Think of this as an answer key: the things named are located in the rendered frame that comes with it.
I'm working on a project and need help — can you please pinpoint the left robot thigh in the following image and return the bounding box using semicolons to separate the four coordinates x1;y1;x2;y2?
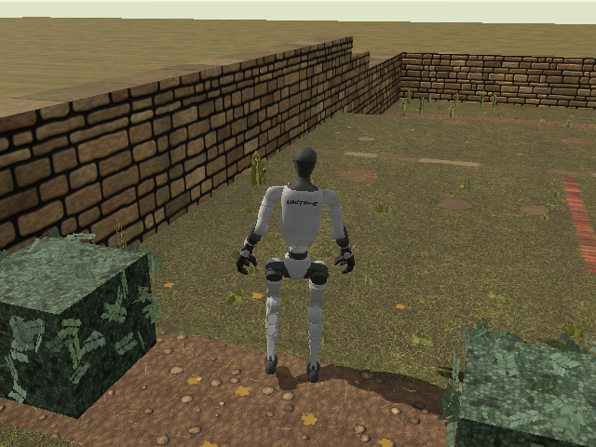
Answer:
265;258;285;313

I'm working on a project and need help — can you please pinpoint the robot right forearm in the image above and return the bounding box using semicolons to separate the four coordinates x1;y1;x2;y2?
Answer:
336;225;353;259

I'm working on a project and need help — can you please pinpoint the robot right upper arm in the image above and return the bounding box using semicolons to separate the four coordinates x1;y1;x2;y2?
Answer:
322;188;345;239

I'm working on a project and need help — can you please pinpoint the robot right hand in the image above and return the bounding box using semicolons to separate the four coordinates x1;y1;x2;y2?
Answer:
334;255;355;274

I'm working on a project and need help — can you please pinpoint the robot left forearm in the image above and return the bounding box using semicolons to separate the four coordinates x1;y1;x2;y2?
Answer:
240;221;262;257

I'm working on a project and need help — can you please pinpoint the humanoid robot head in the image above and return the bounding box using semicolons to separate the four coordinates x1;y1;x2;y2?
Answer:
287;147;318;192

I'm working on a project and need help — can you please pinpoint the robot left upper arm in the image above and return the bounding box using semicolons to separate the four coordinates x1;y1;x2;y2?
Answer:
253;186;284;236

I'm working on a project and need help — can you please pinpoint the robot left hand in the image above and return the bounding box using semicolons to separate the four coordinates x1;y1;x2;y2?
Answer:
236;252;257;275

